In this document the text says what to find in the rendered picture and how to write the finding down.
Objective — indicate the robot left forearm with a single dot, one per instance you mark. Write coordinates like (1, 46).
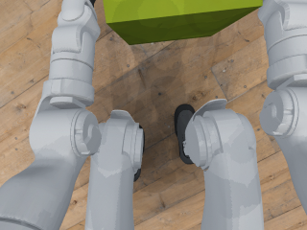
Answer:
(69, 85)

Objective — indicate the robot right shin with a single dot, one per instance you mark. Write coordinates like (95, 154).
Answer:
(217, 105)

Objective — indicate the robot right forearm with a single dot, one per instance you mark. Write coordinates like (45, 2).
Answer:
(285, 33)

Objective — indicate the robot right upper arm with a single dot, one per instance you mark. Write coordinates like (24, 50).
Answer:
(284, 116)

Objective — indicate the carton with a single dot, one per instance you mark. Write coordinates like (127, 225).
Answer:
(150, 21)

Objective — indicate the robot left upper arm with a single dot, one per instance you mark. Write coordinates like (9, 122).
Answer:
(38, 197)

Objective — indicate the right robot foot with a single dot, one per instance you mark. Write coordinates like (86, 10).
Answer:
(183, 115)

